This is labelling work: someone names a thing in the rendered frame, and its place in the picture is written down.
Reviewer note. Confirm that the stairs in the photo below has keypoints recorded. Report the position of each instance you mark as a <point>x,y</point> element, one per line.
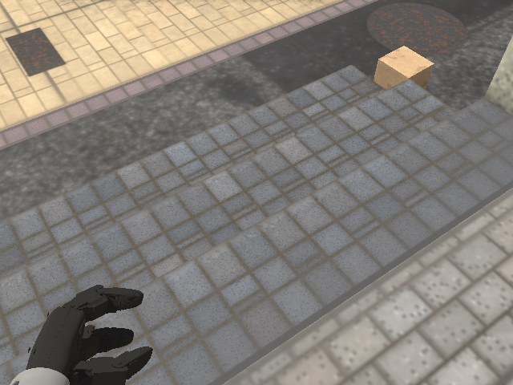
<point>133,225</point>

